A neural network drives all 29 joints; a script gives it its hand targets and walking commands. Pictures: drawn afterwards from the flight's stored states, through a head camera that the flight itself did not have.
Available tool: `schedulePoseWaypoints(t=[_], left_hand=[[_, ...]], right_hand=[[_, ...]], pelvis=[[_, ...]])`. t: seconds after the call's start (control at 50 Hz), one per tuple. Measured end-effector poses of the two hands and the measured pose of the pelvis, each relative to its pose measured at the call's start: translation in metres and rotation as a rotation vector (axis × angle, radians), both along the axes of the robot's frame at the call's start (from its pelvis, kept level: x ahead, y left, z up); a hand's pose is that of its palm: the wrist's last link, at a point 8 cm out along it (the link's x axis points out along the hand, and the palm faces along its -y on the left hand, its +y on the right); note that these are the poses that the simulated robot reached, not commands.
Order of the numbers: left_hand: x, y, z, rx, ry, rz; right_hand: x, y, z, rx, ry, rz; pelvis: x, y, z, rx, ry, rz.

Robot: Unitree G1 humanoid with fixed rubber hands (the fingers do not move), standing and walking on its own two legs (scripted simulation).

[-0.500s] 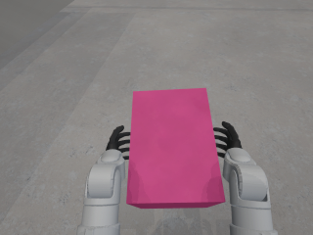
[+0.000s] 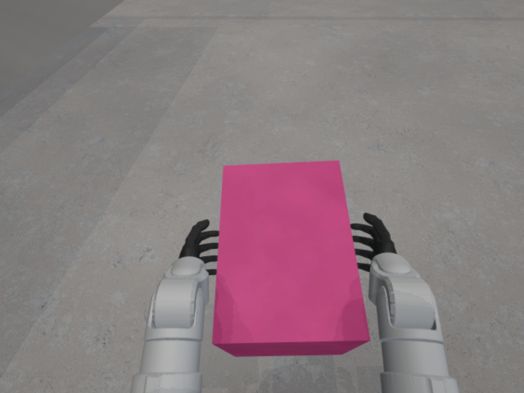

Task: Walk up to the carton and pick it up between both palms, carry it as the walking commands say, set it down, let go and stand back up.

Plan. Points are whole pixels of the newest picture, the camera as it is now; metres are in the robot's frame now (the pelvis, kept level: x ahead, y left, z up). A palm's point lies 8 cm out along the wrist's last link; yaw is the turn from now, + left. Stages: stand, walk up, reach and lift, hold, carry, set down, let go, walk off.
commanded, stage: hold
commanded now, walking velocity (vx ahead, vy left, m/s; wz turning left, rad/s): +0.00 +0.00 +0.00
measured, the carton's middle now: (284, 263) +0.34 +0.00 -0.03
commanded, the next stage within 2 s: set down in 0.62 s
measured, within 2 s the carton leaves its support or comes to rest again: neither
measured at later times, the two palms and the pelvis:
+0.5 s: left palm (180, 257) +0.29 +0.16 +0.06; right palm (378, 271) +0.26 -0.13 +0.08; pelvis -0.02 +0.06 +0.00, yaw -7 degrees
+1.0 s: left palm (191, 268) +0.30 +0.15 +0.02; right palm (373, 277) +0.28 -0.14 +0.02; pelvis -0.02 +0.02 +0.00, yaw -5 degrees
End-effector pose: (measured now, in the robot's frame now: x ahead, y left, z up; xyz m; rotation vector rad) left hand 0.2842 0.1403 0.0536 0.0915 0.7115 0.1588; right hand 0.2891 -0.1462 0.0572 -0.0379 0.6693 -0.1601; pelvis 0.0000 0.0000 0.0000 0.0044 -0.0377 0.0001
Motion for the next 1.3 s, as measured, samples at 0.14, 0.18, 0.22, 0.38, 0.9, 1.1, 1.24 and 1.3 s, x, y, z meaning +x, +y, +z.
schedulePoseWaypoints(t=[0.14,0.18,0.22,0.38,0.9,1.1,1.24,1.3], left_hand=[[-0.017,0.0,-0.026,0.02,0.049,-0.113],[-0.013,-0.001,-0.022,0.014,0.021,-0.138],[-0.007,0.0,-0.017,0.015,-0.007,-0.152],[0.009,0.013,0.003,0.012,-0.049,-0.147],[0.008,0.015,-0.015,-0.035,0.008,-0.054],[0.022,0.013,-0.055,-0.058,0.023,-0.069],[0.029,0.022,-0.085,-0.062,0.034,-0.057],[0.033,0.024,-0.095,-0.062,0.032,-0.055]], right_hand=[[-0.038,-0.003,-0.03,0.014,0.048,-0.046],[-0.043,-0.003,-0.024,0.004,0.021,-0.066],[-0.042,-0.001,-0.016,-0.007,-0.005,-0.074],[-0.029,0.015,0.015,-0.032,-0.044,-0.084],[-0.012,0.012,-0.023,0.024,0.019,-0.032],[0.005,0.008,-0.056,0.009,0.042,-0.021],[0.015,0.017,-0.084,0.012,0.056,-0.011],[0.017,0.019,-0.096,0.018,0.054,-0.018]], pelvis=[[0.001,0.015,0.009,-0.004,-0.054,-0.077],[-0.001,0.021,0.009,-0.004,-0.065,-0.092],[-0.004,0.027,0.008,-0.005,-0.082,-0.108],[-0.017,0.048,0.003,-0.009,-0.14,-0.13],[-0.023,0.028,0.003,-0.006,-0.078,-0.08],[-0.009,0.022,0.002,0.0,0.057,-0.089],[-0.002,0.028,-0.002,0.001,0.192,-0.088],[-0.002,0.032,-0.005,0.002,0.249,-0.088]])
